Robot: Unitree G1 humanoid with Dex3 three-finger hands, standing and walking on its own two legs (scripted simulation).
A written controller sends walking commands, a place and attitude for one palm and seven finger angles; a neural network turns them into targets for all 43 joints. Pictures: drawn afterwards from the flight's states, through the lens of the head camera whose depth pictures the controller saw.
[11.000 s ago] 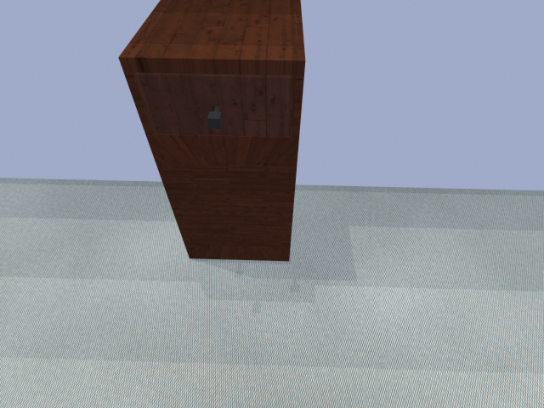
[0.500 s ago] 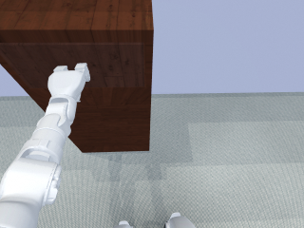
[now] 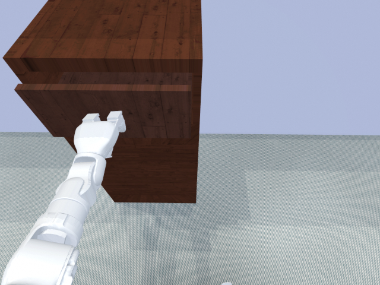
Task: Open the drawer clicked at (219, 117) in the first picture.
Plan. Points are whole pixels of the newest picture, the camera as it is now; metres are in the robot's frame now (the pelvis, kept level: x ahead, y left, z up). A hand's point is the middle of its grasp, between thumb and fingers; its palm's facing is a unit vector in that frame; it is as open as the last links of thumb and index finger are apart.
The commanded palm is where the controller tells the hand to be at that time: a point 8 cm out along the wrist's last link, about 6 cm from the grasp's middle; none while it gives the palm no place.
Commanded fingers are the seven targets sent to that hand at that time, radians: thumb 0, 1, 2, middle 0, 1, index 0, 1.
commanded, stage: pull the drawer open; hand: left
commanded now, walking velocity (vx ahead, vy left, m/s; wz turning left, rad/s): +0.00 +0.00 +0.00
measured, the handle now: (110, 128) +0.46 +0.20 +0.03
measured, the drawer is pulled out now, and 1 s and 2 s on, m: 0.06 0.18 0.30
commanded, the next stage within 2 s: none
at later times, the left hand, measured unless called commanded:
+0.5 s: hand (101, 168) +0.37 +0.21 +0.01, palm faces -0.01 -0.04 -1.00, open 6.4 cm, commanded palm +0.33 +0.21 +0.06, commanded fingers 0.00 0.90 0.90 -0.40 -1.35 -0.40 -1.35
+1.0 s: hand (93, 198) +0.30 +0.21 +0.01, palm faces +0.01 -0.06 -1.00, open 6.3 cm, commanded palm +0.26 +0.21 +0.06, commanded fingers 0.00 0.90 0.90 -0.40 -1.35 -0.40 -1.35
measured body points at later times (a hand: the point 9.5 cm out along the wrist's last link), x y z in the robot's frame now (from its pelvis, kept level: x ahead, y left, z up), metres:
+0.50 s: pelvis -0.01 -0.01 +0.00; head +0.05 -0.03 +0.45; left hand +0.36 +0.21 +0.06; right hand +0.11 -0.27 -0.13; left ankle -0.04 +0.09 -0.70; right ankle +0.00 -0.12 -0.70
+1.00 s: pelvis -0.01 -0.01 +0.01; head +0.03 -0.03 +0.45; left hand +0.29 +0.21 +0.06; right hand +0.16 -0.25 -0.11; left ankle -0.04 +0.09 -0.70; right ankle +0.00 -0.12 -0.70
